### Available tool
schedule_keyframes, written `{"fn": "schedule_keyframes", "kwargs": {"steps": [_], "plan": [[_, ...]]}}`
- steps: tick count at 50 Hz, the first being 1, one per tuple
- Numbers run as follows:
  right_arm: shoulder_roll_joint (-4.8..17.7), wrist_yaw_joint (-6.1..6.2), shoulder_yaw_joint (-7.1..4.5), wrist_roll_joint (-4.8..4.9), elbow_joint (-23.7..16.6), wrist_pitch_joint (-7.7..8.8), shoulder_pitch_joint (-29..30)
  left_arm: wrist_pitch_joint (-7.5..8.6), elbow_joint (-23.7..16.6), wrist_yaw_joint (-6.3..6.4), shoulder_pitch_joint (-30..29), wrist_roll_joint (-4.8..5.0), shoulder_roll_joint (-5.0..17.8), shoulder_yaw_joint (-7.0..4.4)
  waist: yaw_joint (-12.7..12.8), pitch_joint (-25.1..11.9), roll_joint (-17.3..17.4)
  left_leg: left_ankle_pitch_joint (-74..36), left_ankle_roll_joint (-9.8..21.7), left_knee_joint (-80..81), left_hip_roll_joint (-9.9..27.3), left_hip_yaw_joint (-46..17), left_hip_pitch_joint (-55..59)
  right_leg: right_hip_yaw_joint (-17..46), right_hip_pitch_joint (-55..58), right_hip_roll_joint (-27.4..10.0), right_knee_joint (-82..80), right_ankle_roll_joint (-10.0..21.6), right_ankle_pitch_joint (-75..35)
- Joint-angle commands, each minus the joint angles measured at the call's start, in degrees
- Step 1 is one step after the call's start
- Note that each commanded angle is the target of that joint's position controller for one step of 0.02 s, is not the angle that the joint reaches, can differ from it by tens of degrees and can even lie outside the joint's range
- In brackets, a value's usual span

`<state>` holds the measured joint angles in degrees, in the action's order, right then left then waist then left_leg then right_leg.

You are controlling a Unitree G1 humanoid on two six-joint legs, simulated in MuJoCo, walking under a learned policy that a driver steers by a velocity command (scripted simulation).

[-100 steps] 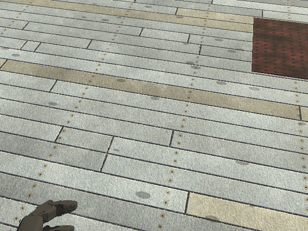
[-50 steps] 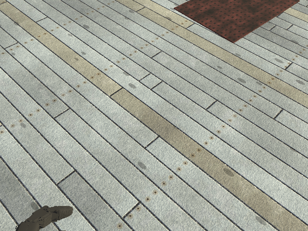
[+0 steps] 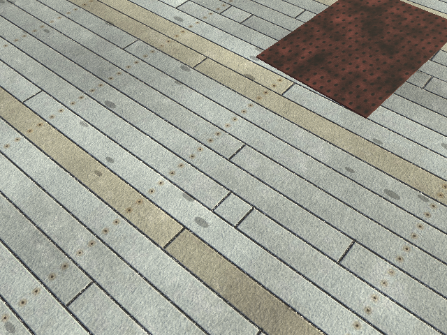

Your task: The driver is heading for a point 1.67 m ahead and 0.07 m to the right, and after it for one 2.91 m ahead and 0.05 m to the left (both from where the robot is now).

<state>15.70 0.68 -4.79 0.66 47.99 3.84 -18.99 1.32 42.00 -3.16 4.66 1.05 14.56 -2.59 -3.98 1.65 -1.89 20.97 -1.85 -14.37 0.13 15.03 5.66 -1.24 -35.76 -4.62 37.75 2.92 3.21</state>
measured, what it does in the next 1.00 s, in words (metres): walks ahead: right foot, then left foot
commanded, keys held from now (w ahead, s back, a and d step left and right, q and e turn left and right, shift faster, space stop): w+e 0.42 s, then w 0.02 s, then w+q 0.56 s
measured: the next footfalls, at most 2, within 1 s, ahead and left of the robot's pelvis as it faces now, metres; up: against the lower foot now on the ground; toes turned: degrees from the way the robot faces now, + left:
right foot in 0.06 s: +0.20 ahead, -0.11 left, +0.00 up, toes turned -5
left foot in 0.54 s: +0.51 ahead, +0.03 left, +0.00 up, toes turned -20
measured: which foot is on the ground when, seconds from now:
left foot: down 0.00-0.04, up 0.06-0.52, down 0.54-1.00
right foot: up 0.00-0.04, down 0.06-0.56, up 0.58-0.98, down 1.00-1.00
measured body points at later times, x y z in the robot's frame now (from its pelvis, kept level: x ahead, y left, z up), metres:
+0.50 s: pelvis +0.28 -0.04 +0.01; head +0.31 -0.06 +0.46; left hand +0.40 +0.24 -0.10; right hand +0.46 -0.33 -0.06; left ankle +0.48 +0.05 -0.71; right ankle +0.16 -0.11 -0.73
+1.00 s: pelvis +0.55 -0.10 +0.00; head +0.57 -0.10 +0.45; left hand +0.83 +0.08 -0.05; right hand +0.51 -0.39 -0.12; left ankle +0.47 +0.04 -0.73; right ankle +0.64 -0.24 -0.73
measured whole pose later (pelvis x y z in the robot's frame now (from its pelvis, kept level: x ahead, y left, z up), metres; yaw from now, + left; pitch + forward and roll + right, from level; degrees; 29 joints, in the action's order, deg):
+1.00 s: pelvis +0.55 -0.10 +0.00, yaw -6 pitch +2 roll +1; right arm 16.2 0.7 -3.9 1.6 45.4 2.0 -25.1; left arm 6.4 36.1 -0.7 1.3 0.3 15.1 -1.7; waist -6.3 -0.1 -1.3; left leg 21.6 1.7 -25.9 -5.5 -12.6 -5.5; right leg 4.9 -23.8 0.4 25.4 -0.6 4.0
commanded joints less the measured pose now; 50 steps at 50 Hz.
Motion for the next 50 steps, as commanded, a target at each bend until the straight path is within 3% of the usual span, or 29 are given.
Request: {"fn": "schedule_keyframes", "kwargs": {"steps": [1, 2, 3, 4, 5, 6, 7, 8, 9, 10, 12, 16, 19, 22, 24, 26, 27, 28, 29, 30, 31, 32, 33, 34, 36, 41, 46, 49, 50], "plan": [[12.2, 0.66, -2.99, 0.88, -3.0, -0.73, 2.0, 0.4, -4.9, -0.41, 0.7, 0.11, 6.9, -2.47, 4.8, -1.5, 7.1, -57.6, 7.8, -9.8, 16.4, -2.9, 0.4, -5.1, 6.7, 4.8, -0.6, 3.5, 8.2], [12.4, 0.78, -2.88, 1.19, -3.3, -1.22, 3.2, 0.3, -3.0, -0.08, 8.8, 0.32, 9.3, -3.99, 9.6, -5.6, 6.5, -60.9, 6.2, -20.8, 14.5, -1.3, -2.5, -6.2, 17.7, 7.7, -4.0, 5.4, 6.5], [11.1, 1.08, -2.22, 0.58, -3.9, -1.0, 2.7, -0.12, -0.5, 0.91, 18.7, 0.36, 13.7, -6.15, 13.9, -10.9, 3.2, -49.4, 3.5, -36.5, 12.1, -1.0, -14.1, -0.3, 35.3, 6.4, -5.9, 8.1, 3.9], [2.3, 0.28, 0.56, -2.17, -7.2, 0.34, -2.7, 0.0, -0.3, 1.67, 18.9, 1.02, 21.0, -7.43, 7.5, -14.8, -13.6, 4.6, -0.8, -58.4, 1.3, -3.8, -41.8, 31.0, 55.7, -9.3, -9.4, 18.7, 10.1], [4.7, -0.43, 0.83, -0.17, -7.9, 2.84, 1.5, 0.97, -2.6, 1.44, 20.3, 0.28, 17.8, -6.17, 10.5, -24.5, -8.8, 13.7, -0.4, -67.2, -2.8, -18.8, -49.4, 50.8, 60.8, -14.9, -20.1, 23.3, 19.3], [8.2, -0.97, -0.08, 2.16, -9.5, 4.17, 7.7, 1.75, -2.3, 1.33, 18.6, -0.31, 13.6, -5.04, 12.0, -16.9, -4.8, 8.5, 1.4, -66.9, 0.6, -20.8, -54.6, 42.9, 56.9, -13.5, -21.6, 19.4, 16.4], [7.6, -0.77, 0.3, 1.79, -10.0, 4.85, 9.1, 2.22, -2.6, 1.44, 15.5, 0.0, 11.7, -4.48, 9.8, -11.8, -1.2, 3.5, 2.6, -62.0, 3.2, -20.6, -53.5, 35.9, 49.0, -11.1, -21.2, 17.1, 12.2], [7.6, -0.21, 0.03, -0.13, -9.1, 4.79, 10.1, 2.23, -3.2, 1.48, 11.1, 0.13, 9.1, -3.63, 7.3, -7.2, 2.8, 0.3, 2.7, -56.4, 5.2, -20.1, -49.5, 29.3, 40.0, -8.4, -21.8, 14.6, 5.8], [8.2, -0.13, -0.44, -0.76, -9.2, 4.29, 8.4, 2.43, -4.3, 1.81, 8.7, -0.68, 8.4, -3.25, 4.8, -6.5, -0.2, -1.6, 2.2, -53.8, 6.2, -20.9, -44.9, 26.9, 34.1, -7.7, -22.5, 15.2, -0.4], [8.4, -0.24, -0.63, -1.05, -9.0, 3.57, 7.5, 2.47, -5.1, 1.95, 7.5, -0.95, 8.1, -3.14, 3.7, -5.7, -0.2, -2.1, 1.5, -51.9, 6.5, -20.9, -42.3, 25.7, 30.6, -6.8, -23.7, 15.3, -3.3], [6.9, -0.28, -0.41, -1.39, -9.1, 2.46, 7.4, 2.67, -5.0, 2.49, 7.9, -0.58, 9.0, -3.37, 2.8, -4.5, 0.9, -3.8, 0.1, -46.4, 6.2, -19.5, -40.7, 21.6, 26.0, -5.2, -24.8, 14.9, -7.4], [4.0, -0.46, 0.82, -1.68, -11.4, 1.89, 15.7, 2.4, -3.9, 3.73, 11.3, 0.01, 11.1, -3.99, 5.5, -1.8, -0.5, -18.6, -2.0, -29.3, 3.4, -18.0, -39.2, 15.9, 21.2, -0.9, -24.8, 11.8, -6.9], [3.8, -1.17, 1.13, -0.82, -12.7, 2.31, 21.2, 1.87, -2.9, 4.03, 14.1, 0.29, 11.2, -4.04, 7.9, -1.3, -2.3, -26.2, -2.0, -19.7, 0.7, -17.7, -35.1, 16.7, 20.5, -0.1, -23.8, 9.8, -1.0], [5.3, -1.94, 0.7, -0.32, -13.6, 2.99, 23.2, 1.38, -1.9, 4.19, 16.4, 0.53, 10.5, -3.9, 8.5, -1.4, -2.9, -25.0, -0.9, -15.1, 0.1, -19.3, -34.8, 20.8, 25.7, -2.1, -19.9, 9.2, 2.0], [6.1, -2.56, 0.47, -0.39, -12.9, 3.54, 21.8, 1.26, -1.3, 4.36, 17.0, -0.01, 9.8, -3.7, 8.2, -1.7, -4.3, -22.7, 0.8, -14.0, 0.9, -18.8, -34.5, 22.1, 30.2, -4.5, -17.5, 8.6, 0.1], [7.1, -2.44, -0.12, -0.58, -11.9, 3.84, 17.5, 1.05, -1.2, 4.18, 16.1, -0.29, 9.9, -3.68, 5.7, -2.3, -5.7, -18.8, 3.7, -11.8, -0.2, -16.2, -29.4, 21.3, 32.3, -4.5, -13.1, 7.4, -10.5], [8.7, -2.18, -0.96, -1.06, -10.4, 4.02, 12.0, 1.07, -1.4, 4.03, 15.7, -0.46, 8.6, -3.18, 3.1, -6.2, -4.8, -19.3, 6.1, -11.2, 0.1, -16.2, -21.1, 18.7, 32.1, -1.7, -5.7, 6.0, -18.5], [11.3, -2.05, -1.55, -1.67, -9.3, 4.11, 3.1, 1.14, -2.6, 4.11, 15.7, -1.27, 6.9, -2.23, -0.4, -14.6, 0.1, -21.2, 10.5, -13.0, 7.7, -25.9, -6.5, 14.8, 25.7, 1.5, 9.1, 4.1, -12.3], [16.0, -2.5, -3.04, -1.58, -6.9, 3.41, -3.0, 1.85, -2.6, 4.04, 23.5, -0.12, 4.3, -1.47, 1.7, -20.2, 17.6, -10.2, 20.9, -8.5, 18.4, -51.2, 12.0, 8.2, 4.4, 10.4, 29.4, -1.4, 13.9], [11.4, -3.09, -1.8, 0.67, -6.6, 3.16, -3.1, 2.54, -2.5, 3.91, 22.2, -0.21, 7.4, -1.48, 0.8, -17.6, 16.6, 3.2, 21.2, -2.2, 20.0, -62.1, 13.0, 10.4, -5.2, 8.7, 35.1, -1.6, 28.2], [8.4, -2.94, -0.87, 1.1, -7.4, 2.74, 0.4, 3.03, -3.7, 3.62, 15.1, 0.19, 10.2, -2.21, -0.2, -9.0, 10.4, 5.2, 18.8, -1.5, 18.1, -55.6, 6.4, 10.3, -8.9, 5.6, 36.9, -1.4, 23.8], [7.9, -2.78, -0.5, 0.17, -8.3, 2.17, 2.8, 3.64, -4.9, 3.59, 10.1, -0.31, 9.6, -1.89, 0.1, -5.3, 4.9, 0.3, 17.2, -0.8, 15.5, -49.5, -0.3, 8.5, -8.0, 3.9, 35.0, -1.3, 20.2], [7.4, -2.7, -0.27, -0.15, -8.4, 1.82, 4.1, 4.26, -5.9, 3.51, 7.6, -1.28, 8.9, -1.94, 1.2, -1.9, 3.1, -6.2, 17.0, 0.0, 13.5, -45.7, -5.6, 7.8, -7.6, 2.5, 30.7, -1.6, 17.7], [6.7, -2.43, 0.1, -0.51, -8.5, 1.81, 4.5, 4.55, -6.2, 3.46, 7.6, -1.92, 8.3, -2.06, 2.5, -2.2, 4.1, -11.7, 16.3, 0.6, 11.5, -42.6, -8.2, 7.7, -4.6, 1.2, 26.8, -1.8, 15.7], [6.4, -2.01, 0.19, -0.16, -8.3, 1.54, 4.0, 4.54, -6.4, 3.35, 8.4, -2.1, 6.6, -1.7, 3.7, -3.4, 7.0, -17.8, 16.6, 1.5, 9.2, -38.9, -10.5, 6.3, -1.1, 1.1, 20.1, -3.2, 15.6], [10.2, -0.3, -1.08, 0.73, -7.1, 0.41, 1.4, 4.58, -8.1, 3.05, 0.0, -1.6, 3.7, -0.22, 1.5, -2.2, 7.1, -19.6, 15.3, 2.3, 6.7, -33.1, -19.0, 4.1, 6.6, 3.6, 0.8, -6.0, 3.3], [9.9, 0.19, -1.13, 1.21, -6.0, -0.89, -2.8, 5.4, -9.5, 2.41, -5.4, -0.52, 6.0, -0.98, 0.3, -2.0, 7.6, -13.8, 13.1, -1.6, 7.2, -37.2, -18.3, 5.9, 13.4, 5.9, -8.5, -5.7, -2.0], [8.5, 0.29, -0.91, 1.06, -6.7, -1.31, -1.7, 5.88, -8.0, 2.74, 0.3, -0.46, 8.0, -2.34, 4.5, -3.5, 8.5, -12.5, 10.4, -8.1, 5.6, -38.9, -19.3, 5.5, 24.1, 4.9, -13.3, -2.9, 0.5], [6.2, 0.16, -0.16, 0.62, -7.4, -1.11, -0.9, 5.98, -7.2, 3.23, 6.3, -1.05, 9.9, -3.16, 7.6, -7.4, 7.0, -12.0, 8.5, -16.6, 3.1, -36.2, -22.9, 8.7, 33.6, 0.4, -13.2, -0.5, 2.6]]}}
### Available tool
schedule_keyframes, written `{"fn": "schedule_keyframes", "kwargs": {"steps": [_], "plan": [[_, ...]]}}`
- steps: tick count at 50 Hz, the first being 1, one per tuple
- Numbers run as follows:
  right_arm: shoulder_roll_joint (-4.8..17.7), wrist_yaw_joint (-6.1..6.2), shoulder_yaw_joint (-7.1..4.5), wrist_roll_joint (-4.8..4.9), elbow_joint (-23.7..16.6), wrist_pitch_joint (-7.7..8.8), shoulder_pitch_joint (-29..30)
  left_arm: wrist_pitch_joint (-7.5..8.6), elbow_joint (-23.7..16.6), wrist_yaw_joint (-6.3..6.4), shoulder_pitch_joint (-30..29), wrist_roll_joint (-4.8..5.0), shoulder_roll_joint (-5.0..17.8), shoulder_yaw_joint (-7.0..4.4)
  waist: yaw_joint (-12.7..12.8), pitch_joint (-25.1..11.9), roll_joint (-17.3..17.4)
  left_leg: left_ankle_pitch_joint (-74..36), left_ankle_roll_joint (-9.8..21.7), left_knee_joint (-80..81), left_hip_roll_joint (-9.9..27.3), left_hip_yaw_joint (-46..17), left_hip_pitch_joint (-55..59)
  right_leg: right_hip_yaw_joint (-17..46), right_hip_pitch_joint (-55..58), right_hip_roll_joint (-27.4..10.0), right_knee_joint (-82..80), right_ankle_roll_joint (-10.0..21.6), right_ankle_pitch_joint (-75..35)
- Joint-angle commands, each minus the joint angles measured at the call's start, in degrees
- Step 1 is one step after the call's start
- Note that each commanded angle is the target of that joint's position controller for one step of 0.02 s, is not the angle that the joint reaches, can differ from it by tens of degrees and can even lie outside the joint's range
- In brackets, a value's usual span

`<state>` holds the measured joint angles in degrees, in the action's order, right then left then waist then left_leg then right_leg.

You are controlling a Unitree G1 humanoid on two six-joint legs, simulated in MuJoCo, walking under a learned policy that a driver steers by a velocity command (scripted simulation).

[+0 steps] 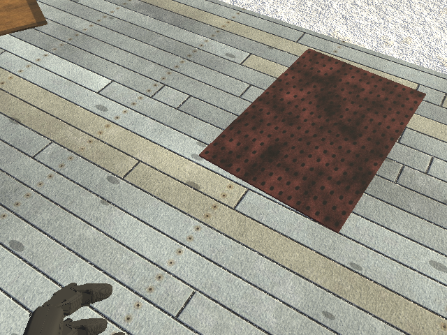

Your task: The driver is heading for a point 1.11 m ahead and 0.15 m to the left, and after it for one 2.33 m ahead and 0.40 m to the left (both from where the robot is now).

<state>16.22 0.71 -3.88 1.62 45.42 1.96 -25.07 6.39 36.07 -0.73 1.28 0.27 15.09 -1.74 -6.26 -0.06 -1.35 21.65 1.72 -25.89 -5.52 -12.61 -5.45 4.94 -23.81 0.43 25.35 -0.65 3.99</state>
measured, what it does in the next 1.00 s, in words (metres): walks ahead: left foot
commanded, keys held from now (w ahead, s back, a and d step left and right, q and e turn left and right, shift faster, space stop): w+q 0.56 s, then w+e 0.30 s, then e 0.14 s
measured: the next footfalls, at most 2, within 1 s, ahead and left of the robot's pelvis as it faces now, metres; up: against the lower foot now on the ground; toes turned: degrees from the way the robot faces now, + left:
left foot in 0.50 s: +0.38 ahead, +0.19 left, +0.00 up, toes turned +21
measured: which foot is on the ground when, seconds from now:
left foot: down 0.00-0.02, up 0.04-0.48, down 0.50-1.00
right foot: down 0.00-0.50, up 0.52-1.00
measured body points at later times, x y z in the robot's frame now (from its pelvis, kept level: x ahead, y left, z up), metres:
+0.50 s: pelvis +0.25 +0.04 -0.01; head +0.28 +0.06 +0.43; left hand +0.16 +0.33 -0.14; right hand +0.55 -0.10 -0.08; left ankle +0.35 +0.17 -0.73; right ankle +0.11 -0.13 -0.73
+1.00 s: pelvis +0.51 +0.14 +0.00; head +0.54 +0.15 +0.44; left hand +0.62 +0.42 -0.10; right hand +0.65 -0.12 -0.12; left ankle +0.35 +0.18 -0.73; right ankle +0.71 +0.08 -0.71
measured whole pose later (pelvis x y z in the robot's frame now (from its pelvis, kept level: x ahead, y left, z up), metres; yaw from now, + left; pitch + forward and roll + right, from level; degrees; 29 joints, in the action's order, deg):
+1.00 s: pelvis +0.51 +0.14 +0.00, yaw +15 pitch +2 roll +2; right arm 16.3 0.8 -2.8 -0.2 45.1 2.8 -16.7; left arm 4.1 41.4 -3.6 7.8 0.2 15.3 -2.1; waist -3.1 1.2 -2.3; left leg 22.0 2.8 -16.1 -4.0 6.3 3.7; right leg -0.7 -34.7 -2.0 32.4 1.7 -2.9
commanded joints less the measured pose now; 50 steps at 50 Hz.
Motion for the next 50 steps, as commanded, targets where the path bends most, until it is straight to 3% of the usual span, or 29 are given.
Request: {"fn": "schedule_keyframes", "kwargs": {"steps": [1, 2, 3, 4, 5, 6, 7, 9, 13, 17, 21, 23, 24, 25, 26, 27, 28, 29, 30, 31, 32, 33, 36, 41, 43, 45, 48, 50], "plan": [[1.4, 0.08, 0.26, -1.57, -5.9, 1.01, 3.7, 0.61, -0.2, 1.3, 18.5, -0.66, 12.9, -4.87, 12.3, -13.2, -3.5, 2.3, 2.3, -22.9, 3.7, -1.6, -19.8, 13.7, 35.2, -15.8, -1.0, 6.7, 4.4], [1.8, 0.13, 0.51, 0.58, -8.1, 1.55, -1.9, -0.38, 1.9, 0.66, 21.1, -0.82, 15.8, -5.64, 9.2, -15.9, -20.6, 13.9, 0.8, -36.9, 1.2, 3.8, -36.3, 38.7, 42.8, -25.6, -7.3, 14.6, 21.2], [7.3, 0.4, -0.75, 1.08, -6.3, 1.36, -0.3, -0.41, 0.9, 0.39, 18.1, -0.2, 10.6, -4.58, 9.9, -8.8, -11.2, 9.7, -0.1, -43.4, 5.5, 2.6, -41.0, 37.3, 37.3, -23.8, -9.7, 13.8, 29.0], [8.8, 0.25, -1.29, 0.53, -6.7, 1.01, 4.6, -0.49, 0.8, 0.47, 16.2, -0.06, 7.8, -3.77, 10.5, -3.2, -6.7, 4.5, -0.4, -44.9, 6.9, 3.6, -41.7, 27.9, 31.9, -21.0, -9.8, 11.8, 24.0], [7.8, 0.17, -1.28, 0.04, -6.6, 0.66, 5.9, -0.5, 0.8, 0.35, 13.6, -0.48, 6.5, -3.2, 9.2, -1.0, -3.1, 0.5, -1.0, -44.2, 8.5, 4.4, -39.5, 21.2, 26.8, -18.3, -10.9, 10.8, 16.2], [7.1, -0.03, -1.44, -0.38, -7.2, 0.49, 7.3, -0.57, 1.3, 0.32, 11.9, -0.74, 5.3, -2.88, 8.3, 0.8, -3.5, -2.0, -1.4, -42.2, 9.8, 4.6, -38.7, 16.6, 23.5, -16.5, -11.9, 10.6, 10.4], [6.2, -0.44, -1.41, -0.17, -7.5, 0.23, 7.6, -0.48, 1.7, 0.39, 11.0, -1.05, 5.1, -2.77, 7.4, 1.5, -5.0, -3.6, -1.5, -41.1, 11.1, 5.2, -36.6, 12.3, 20.5, -15.1, -13.2, 10.1, 6.7], [4.3, -0.89, -1.02, -0.05, -8.4, -0.21, 8.7, 0.0, 2.7, 0.39, 11.1, -0.79, 5.4, -3.07, 7.1, 1.5, -5.1, -6.2, -2.2, -39.7, 11.6, 6.5, -36.0, 7.0, 18.7, -14.3, -15.1, 10.7, 0.9], [3.1, -1.6, -0.35, -0.37, -10.5, -0.24, 13.2, 0.06, 4.8, 0.69, 12.0, -0.72, 8.1, -3.95, 7.6, 1.8, -2.5, -14.5, -3.1, -29.8, 12.2, 7.1, -37.4, -0.7, 19.8, -14.7, -16.5, 11.5, -7.8], [2.2, -3.05, 0.42, -0.41, -12.6, 0.35, 20.3, -0.6, 6.6, 1.06, 13.8, -0.14, 10.2, -4.33, 10.0, 3.3, -1.5, -23.3, -1.9, -17.4, 11.1, 10.8, -33.7, -7.6, 20.6, -14.1, -16.6, 9.9, -9.3], [3.3, -4.18, 0.23, -0.21, -15.4, 0.21, 24.9, -1.72, 8.6, 1.13, 16.4, 1.0, 12.3, -4.94, 10.4, 4.5, -1.8, -18.8, 0.9, -11.4, 9.6, 13.7, -32.4, -10.9, 26.5, -16.2, -13.6, 8.2, -15.8], [5.2, -4.32, -0.75, -0.55, -15.7, -0.14, 22.7, -2.45, 8.7, 1.46, 16.3, 1.36, 14.1, -5.45, 8.0, 1.7, -3.7, -12.7, 3.3, -10.4, 6.0, 17.0, -25.9, -13.4, 28.5, -16.2, -6.3, 6.9, -34.4], [7.0, -4.17, -1.81, -0.65, -14.8, -0.38, 17.8, -2.92, 8.7, 1.71, 16.1, 1.51, 14.9, -5.65, 4.8, -1.5, -4.1, -11.0, 4.8, -9.4, 3.6, 18.5, -18.7, -14.8, 28.1, -15.5, 1.6, 6.1, -42.6], [9.9, -3.55, -3.58, -0.44, -12.4, -0.66, 8.3, -3.17, 8.4, 2.01, 15.8, 1.55, 14.2, -5.29, -0.3, -6.3, -2.7, -14.4, 7.1, -6.1, 1.5, 18.4, -4.7, -16.4, 22.6, -13.7, 13.7, 4.3, -42.3], [14.7, -2.24, -5.29, -0.1, -10.5, -1.35, -0.5, -2.83, 7.3, 2.1, 17.5, -0.23, 11.1, -3.97, -3.2, -11.8, 4.8, -15.3, 10.7, -5.5, 9.5, 5.3, 13.3, -16.6, 7.4, -10.9, 32.0, 1.8, -19.8], [19.6, -2.25, -5.31, 0.09, -11.6, -0.61, 2.8, -1.27, 3.8, 1.11, 22.3, -1.67, 4.0, -1.5, 4.4, -18.3, 17.6, -2.1, 21.3, 1.9, 23.1, -28.6, 28.4, -9.0, -15.7, 0.9, 50.0, -0.9, 30.1], [14.1, -2.5, -3.93, -0.14, -12.7, 0.09, 1.1, 0.48, 3.6, 0.37, 15.4, 0.36, 9.8, -2.54, -0.9, -20.9, 9.8, 3.4, 20.3, 7.7, 24.0, -33.1, 28.6, 0.9, -21.2, -0.7, 54.2, 0.0, 29.1], [10.8, -2.56, -2.82, -0.69, -11.5, 0.71, 3.0, 1.18, 2.9, -0.03, 12.2, 2.29, 11.2, -2.87, -0.4, -12.5, 7.5, -1.5, 17.4, 8.6, 23.0, -23.5, 22.0, -0.3, -24.1, -3.4, 52.2, 1.0, 23.1], [9.3, -2.48, -2.23, -0.72, -11.6, 1.07, 6.5, 1.37, 3.4, 0.33, 12.0, 1.76, 10.1, -2.47, 2.0, -8.0, 2.8, -8.5, 15.5, 8.6, 20.9, -16.4, 13.3, -1.0, -21.4, -6.1, 47.7, 1.3, 18.2], [7.7, -2.39, -1.62, -1.18, -11.9, 1.26, 10.0, 1.09, 4.2, 0.63, 12.3, 0.61, 10.0, -2.67, 4.1, -5.3, 2.3, -17.0, 14.4, 8.9, 19.3, -10.8, 6.6, -1.4, -17.9, -8.0, 43.7, 0.8, 15.4], [6.3, -2.28, -1.02, -2.06, -12.1, 1.52, 11.8, 0.25, 4.9, 0.58, 14.0, 0.43, 9.9, -2.76, 6.0, -4.6, 3.6, -20.3, 14.2, 10.9, 18.2, -8.2, 1.2, -0.9, -13.9, -9.4, 42.7, 0.5, 13.2], [6.3, -2.3, -0.96, -2.31, -11.7, 1.95, 12.6, -0.57, 5.5, 0.53, 15.4, 0.62, 9.3, -2.72, 6.9, -4.3, 5.1, -22.8, 14.7, 12.4, 18.1, -6.6, -2.2, -1.1, -11.4, -9.7, 41.7, 0.0, 12.5], [7.2, -2.11, -1.07, -2.13, -9.1, 3.3, 11.8, -2.41, 5.9, 0.8, 14.3, 0.33, 7.1, -2.24, 7.2, -1.2, 4.5, -27.9, 13.7, 15.7, 16.6, 1.9, -5.8, -1.8, -12.8, -9.7, 36.3, -1.5, 6.3], [7.2, -1.28, -0.8, -2.4, -6.2, 3.78, 10.0, -1.97, 4.7, -0.07, 7.6, 0.79, 5.7, -1.85, 4.1, 1.9, 3.5, -28.0, 9.0, 18.0, 14.0, 11.7, -3.2, -1.7, -13.8, -7.1, 19.7, -0.6, -11.5], [8.2, -1.1, -1.0, -2.22, -4.9, 3.81, 8.8, -1.77, 3.4, -0.67, 4.3, 1.1, 4.7, -1.37, 2.6, 3.3, 3.9, -26.3, 8.4, 19.1, 15.5, 12.9, -1.2, -2.5, -13.6, -6.2, 14.5, 0.1, -14.5], [8.0, -0.72, -0.9, -2.19, -3.5, 3.17, 8.1, -1.49, 2.2, -1.51, 1.9, 0.55, 4.2, -1.18, 2.0, 4.8, 2.8, -34.3, 7.5, 16.7, 15.8, 15.4, 1.9, -3.6, -13.7, -4.7, 9.7, 0.9, -14.4], [9.3, 0.31, -1.29, -1.77, -2.7, 1.37, 8.2, -1.15, 0.3, -3.11, 1.6, -0.05, 4.8, -1.51, 2.6, 2.8, 4.5, -48.8, 6.3, 9.2, 17.5, 16.5, 8.0, -6.4, -12.8, -2.2, 7.2, 2.3, -8.0], [10.5, 1.37, -1.69, -1.29, -3.3, 0.15, 9.5, -1.29, 0.6, -3.63, 7.0, -0.43, 7.1, -2.6, 5.7, -1.5, 6.7, -63.4, 4.8, -0.3, 17.3, 16.8, 10.6, -9.0, -7.0, 1.2, 6.8, 4.1, -1.1]]}}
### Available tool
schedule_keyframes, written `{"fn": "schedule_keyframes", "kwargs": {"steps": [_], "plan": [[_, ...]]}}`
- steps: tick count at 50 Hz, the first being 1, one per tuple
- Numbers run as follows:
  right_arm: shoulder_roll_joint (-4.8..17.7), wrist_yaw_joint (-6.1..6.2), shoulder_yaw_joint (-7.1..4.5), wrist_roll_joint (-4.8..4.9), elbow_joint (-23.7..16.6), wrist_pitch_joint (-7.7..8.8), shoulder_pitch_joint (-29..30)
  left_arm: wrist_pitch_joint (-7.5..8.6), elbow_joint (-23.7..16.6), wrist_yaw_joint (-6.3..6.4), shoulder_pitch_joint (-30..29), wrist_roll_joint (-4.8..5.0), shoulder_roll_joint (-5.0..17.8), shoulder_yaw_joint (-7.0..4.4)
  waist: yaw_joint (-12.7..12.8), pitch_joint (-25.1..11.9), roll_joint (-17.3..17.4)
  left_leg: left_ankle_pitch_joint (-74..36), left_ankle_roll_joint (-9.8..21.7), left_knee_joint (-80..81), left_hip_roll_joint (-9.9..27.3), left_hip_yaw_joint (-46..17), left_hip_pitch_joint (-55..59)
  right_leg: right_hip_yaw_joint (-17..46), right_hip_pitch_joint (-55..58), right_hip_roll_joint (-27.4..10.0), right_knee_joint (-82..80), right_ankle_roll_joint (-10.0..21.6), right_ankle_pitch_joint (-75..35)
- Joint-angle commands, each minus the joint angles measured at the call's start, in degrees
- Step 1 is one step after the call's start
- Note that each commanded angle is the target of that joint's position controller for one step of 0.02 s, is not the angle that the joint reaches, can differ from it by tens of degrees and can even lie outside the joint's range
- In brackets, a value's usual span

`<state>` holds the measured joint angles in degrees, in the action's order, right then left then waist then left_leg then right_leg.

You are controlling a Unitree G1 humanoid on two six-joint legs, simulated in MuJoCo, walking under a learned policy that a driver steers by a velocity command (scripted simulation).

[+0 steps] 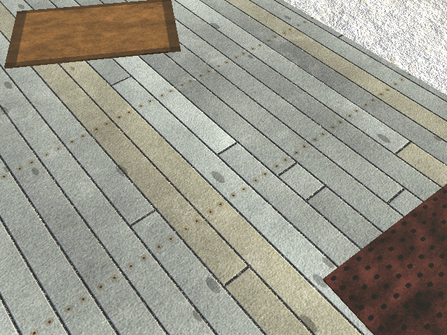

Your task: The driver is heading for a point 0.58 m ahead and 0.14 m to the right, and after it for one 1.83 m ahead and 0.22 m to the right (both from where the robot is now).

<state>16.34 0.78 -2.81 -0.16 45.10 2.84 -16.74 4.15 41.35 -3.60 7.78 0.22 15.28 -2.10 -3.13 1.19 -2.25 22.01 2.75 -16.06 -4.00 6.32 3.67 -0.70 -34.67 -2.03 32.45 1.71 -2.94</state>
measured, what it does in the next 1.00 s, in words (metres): walks ahead, turning right: right foot, then left foot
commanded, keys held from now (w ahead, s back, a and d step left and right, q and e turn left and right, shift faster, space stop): e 0.36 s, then w+e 0.54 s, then w+q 0.10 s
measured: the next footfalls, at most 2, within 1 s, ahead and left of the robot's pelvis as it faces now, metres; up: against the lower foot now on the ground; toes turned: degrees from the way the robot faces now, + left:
right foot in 0.04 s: +0.21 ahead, -0.10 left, +0.00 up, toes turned -2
left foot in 0.48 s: +0.26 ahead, +0.12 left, +0.00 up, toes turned -22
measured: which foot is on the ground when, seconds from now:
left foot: down 0.00-0.02, up 0.04-0.46, down 0.48-0.98, up 1.00-1.00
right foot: up 0.00-0.02, down 0.04-0.48, up 0.50-0.96, down 0.98-1.00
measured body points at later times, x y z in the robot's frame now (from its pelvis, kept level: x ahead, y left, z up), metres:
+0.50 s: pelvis +0.15 +0.02 +0.00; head +0.17 +0.02 +0.45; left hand +0.38 +0.25 -0.09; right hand +0.21 -0.29 -0.09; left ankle +0.22 +0.13 -0.73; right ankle +0.16 -0.10 -0.73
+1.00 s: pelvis +0.29 -0.10 -0.01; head +0.32 -0.13 +0.44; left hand +0.63 -0.04 -0.07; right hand +0.12 -0.34 -0.13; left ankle +0.22 +0.13 -0.71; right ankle +0.31 -0.23 -0.73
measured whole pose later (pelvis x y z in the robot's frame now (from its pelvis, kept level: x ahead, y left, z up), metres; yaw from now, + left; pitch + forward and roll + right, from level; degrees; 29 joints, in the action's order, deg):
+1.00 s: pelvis +0.29 -0.10 -0.01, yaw -34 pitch +3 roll +0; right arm 18.3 0.4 -4.2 1.0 48.0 2.8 -23.3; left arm 1.2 32.6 -2.6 3.7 1.1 16.0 -3.4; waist -4.8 1.6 0.2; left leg 28.3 -3.6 -35.7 8.1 8.7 -1.9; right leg -2.5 -28.0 0.1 35.5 3.3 9.5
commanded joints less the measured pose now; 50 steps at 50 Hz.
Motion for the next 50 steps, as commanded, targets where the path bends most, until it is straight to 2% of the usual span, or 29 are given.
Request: {"fn": "schedule_keyframes", "kwargs": {"steps": [1, 2, 3, 4, 5, 6, 7, 9, 11, 13, 15, 17, 21, 23, 24, 25, 26, 27, 28, 29, 30, 32, 38, 44, 46, 47, 48, 49, 50], "plan": [[10.3, 1.75, -2.69, 0.5, -3.6, -1.31, 2.2, 0.94, -3.3, -0.47, 7.2, -0.37, 9.1, -3.43, 6.0, -6.2, 7.1, -65.2, 2.2, -19.6, 14.2, -1.1, -0.2, -3.8, 11.8, 5.7, -2.8, 3.1, 4.5], [9.6, 2.0, -2.25, 0.21, -4.3, -1.16, 2.2, 0.9, -2.6, 0.43, 13.2, -0.5, 12.3, -4.59, 9.4, -10.4, 3.6, -53.7, -0.8, -33.7, 11.1, 0.4, -8.1, 1.6, 24.6, 2.6, -6.2, 5.9, -10.1], [3.3, 1.25, -0.43, -2.73, -6.1, -0.21, -5.2, 0.36, -3.5, 1.48, 13.9, -0.81, 17.9, -5.33, 4.2, -18.4, -11.4, -0.6, -5.0, -55.4, 2.0, 0.1, -29.0, 21.7, 46.3, -13.0, 1.4, 15.3, -39.9], [5.0, 0.0, 0.27, -1.74, -5.9, 0.89, -7.3, 0.21, -5.3, 1.68, 14.4, -1.01, 16.0, -4.68, 5.7, -30.6, -10.9, 18.8, -6.9, -69.5, -3.4, -11.4, -40.0, 41.5, 57.6, -21.3, -3.1, 25.1, -37.1], [9.7, -0.74, -0.87, 0.4, -6.2, 1.14, -2.1, -0.66, -6.7, 1.94, 11.7, -0.7, 13.2, -4.3, 8.5, -28.2, -2.7, 13.4, -5.8, -69.8, 1.3, -15.5, -41.9, 34.2, 53.2, -17.7, -5.3, 21.8, -28.0], [9.3, -0.59, -0.77, 0.93, -7.9, 0.87, 2.7, -1.3, -7.2, 2.36, 8.0, 0.11, 10.9, -3.69, 7.5, -20.1, 0.8, 9.3, -5.2, -65.7, 3.4, -14.0, -44.1, 28.2, 45.3, -14.5, -6.7, 18.5, -20.5], [8.5, 0.04, -0.74, 0.32, -7.9, 0.16, 4.5, -2.02, -7.6, 2.74, 5.4, 0.73, 9.7, -3.2, 5.7, -12.8, 4.8, 7.1, -5.6, -60.9, 5.1, -12.7, -43.9, 24.5, 35.2, -12.0, -9.5, 16.3, -15.4], [8.1, 0.68, -1.01, -0.25, -8.4, -1.53, 3.6, -2.82, -8.2, 3.11, 2.9, -0.14, 9.8, -3.23, 2.3, -7.3, 1.4, 4.4, -6.0, -53.2, 5.9, -11.9, -37.1, 22.0, 21.7, -8.7, -13.4, 14.9, -10.1], [6.0, 1.2, -0.5, -0.55, -7.2, -1.94, 0.9, -3.08, -8.5, 3.33, 1.3, -0.71, 10.8, -3.75, 0.9, -7.1, -1.3, 3.4, -7.3, -45.6, 5.0, -10.3, -33.1, 18.8, 16.2, -6.6, -13.7, 14.5, -14.5], [5.6, 1.7, -0.38, -0.74, -6.9, -2.07, 1.2, -3.47, -8.3, 4.0, 1.8, -0.41, 11.8, -4.2, 1.3, -9.8, -2.0, 0.0, -8.4, -40.7, 4.3, -10.6, -31.9, 18.4, 16.6, -6.2, -12.4, 14.0, -16.1], [5.8, 1.78, -0.51, -0.53, -6.9, -2.47, 2.6, -4.41, -8.6, 4.72, 1.2, 0.2, 12.1, -4.41, 1.8, -11.4, -2.7, -4.6, -8.7, -37.0, 3.9, -11.2, -30.5, 19.0, 16.1, -5.1, -12.2, 12.3, -7.1], [5.7, 1.61, -0.63, -0.26, -7.6, -2.68, 5.1, -5.34, -8.9, 5.18, 0.5, 0.35, 11.9, -4.4, 2.5, -10.4, -4.1, -6.7, -8.5, -33.1, 3.3, -11.7, -29.7, 20.9, 14.8, -3.9, -12.7, 10.7, 4.8], [6.0, 0.59, -1.06, 0.41, -8.9, -1.33, 7.6, -6.13, -9.3, 5.19, 1.2, 0.47, 11.4, -4.28, 3.8, -8.8, -7.6, -5.3, -6.7, -22.8, 2.2, -11.3, -25.9, 26.7, 14.8, -3.3, -13.3, 9.7, 26.8], [5.9, 0.26, -1.64, 0.9, -8.2, -0.26, 4.6, -6.18, -9.3, 5.03, 0.9, 0.68, 10.3, -3.83, 1.4, -7.2, -7.3, -7.7, -4.7, -11.9, 2.4, -10.1, -17.6, 28.2, 11.6, -1.5, -11.1, 8.0, 34.3], [8.0, 0.55, -2.44, 0.58, -7.8, 0.09, 2.0, -5.98, -9.2, 4.98, 1.9, 0.68, 8.2, -3.2, 0.5, -6.8, -3.9, -5.2, -2.3, -6.8, 7.6, -13.9, -10.9, 25.8, 6.5, 1.4, -5.3, 5.4, 38.5], [12.1, 0.99, -3.36, -0.96, -7.5, -0.01, -1.4, -5.59, -9.8, 4.84, 3.3, 0.66, 4.2, -2.14, 0.7, -8.0, 7.6, 6.6, 3.1, -2.0, 19.9, -28.1, -3.6, 15.2, -2.9, 8.0, 10.5, 1.5, 40.4], [15.6, 0.2, -4.49, -2.57, -6.4, 0.26, -2.6, -4.24, -12.9, 4.52, 0.8, 1.03, 6.1, -2.56, 1.0, -3.4, 18.7, 17.4, 9.5, 4.9, 27.3, -46.0, -6.8, 10.6, -13.3, 8.4, 20.7, 1.0, 35.6], [12.5, 0.29, -3.83, -1.86, -7.9, 0.83, 0.7, -3.71, -12.3, 4.45, 0.2, 0.63, 10.1, -3.64, 1.5, -0.3, 14.1, 19.4, 9.9, 4.8, 26.4, -43.4, -8.6, 11.3, -14.8, 4.3, 26.2, 0.1, 30.6], [9.8, 0.74, -3.19, -0.69, -8.2, 0.89, 2.4, -3.81, -11.0, 4.28, 1.1, 0.49, 11.2, -4.27, 1.9, 0.6, 11.7, 16.0, 7.6, 4.2, 23.3, -36.9, -8.8, 10.1, -14.9, 3.6, 28.3, -0.9, 26.6], [8.6, 1.07, -2.81, -0.03, -8.5, 0.79, 3.0, -4.09, -9.8, 4.27, 2.8, 0.18, 10.6, -4.35, 2.1, -0.5, 10.4, 12.3, 5.6, 3.7, 20.8, -32.0, -7.5, 8.8, -14.2, 2.9, 30.4, -2.1, 24.1], [8.0, 1.34, -2.55, 0.21, -8.0, 0.83, 2.3, -4.03, -9.8, 3.89, 2.5, 0.19, 9.4, -4.13, 1.5, 0.7, 10.4, 7.9, 5.2, 4.4, 20.0, -28.2, -7.7, 8.0, -14.9, 2.0, 32.3, -2.8, 21.1], [7.5, 1.46, -2.3, -0.51, -7.2, 1.35, 0.1, -3.67, -10.1, 3.37, 1.4, 0.57, 7.1, -3.61, 0.5, 1.0, 10.0, 0.9, 4.8, 5.6, 18.3, -21.2, -8.5, 6.0, -13.9, 1.0, 34.0, -3.6, 16.3], [9.2, 0.84, -2.96, -0.51, -5.0, 1.53, -3.0, -3.14, -12.1, 2.2, -4.3, 0.96, 4.6, -2.66, -2.1, 2.1, 9.9, -10.2, 5.8, 7.1, 19.1, -10.7, -5.5, 3.7, -12.1, -1.3, 21.2, -5.0, 9.6], [12.0, 0.11, -4.12, 1.31, -2.4, 1.0, -4.0, -2.91, -13.7, 0.32, -8.9, 1.32, 3.8, -2.03, -2.7, 4.4, 9.3, -15.2, 4.7, 5.6, 21.2, -3.9, -4.2, -1.1, -4.0, -1.5, 7.9, -1.3, 12.4], [12.8, -0.17, -4.4, 2.04, -1.4, 0.62, -4.2, -2.82, -13.7, 0.13, -7.6, 1.06, 4.3, -2.3, -1.0, 3.6, 9.5, -27.3, 4.3, 2.1, 21.9, -2.6, -4.6, -2.9, 3.0, 0.6, 4.3, 1.4, 16.3], [13.0, -0.26, -4.31, 2.36, -0.8, 0.5, -4.1, -2.67, -12.7, 0.31, -3.2, 0.85, 5.1, -2.99, 2.4, 0.9, 9.0, -40.0, 3.8, -3.3, 21.5, -1.0, -5.8, -4.3, 11.6, 3.1, 1.0, 3.3, 15.6], [11.9, -0.26, -3.7, 2.43, -0.2, 0.49, -4.3, -2.66, -9.7, 0.78, 6.2, 0.91, 7.6, -4.63, 7.5, -4.3, 6.7, -48.9, 2.4, -14.1, 19.1, 2.2, -8.9, -5.2, 25.6, 5.7, -3.2, 5.3, 11.6], [9.5, -0.26, -2.47, 1.24, -0.8, 0.96, -4.4, -3.05, -7.5, 1.76, 16.2, 0.88, 11.3, -6.18, 12.3, -11.0, 3.3, -37.9, 0.1, -29.2, 16.8, 3.3, -21.2, 2.5, 43.9, 0.7, -1.7, 7.2, 11.0], [2.0, -0.91, 0.32, -0.45, -4.1, 2.06, -8.5, -2.75, -7.2, 2.55, 18.1, 0.58, 19.0, -6.92, 8.1, -18.5, -14.7, 7.8, -3.9, -52.2, 6.9, 1.2, -43.6, 34.5, 59.8, -18.1, -7.6, 16.9, 20.8]]}}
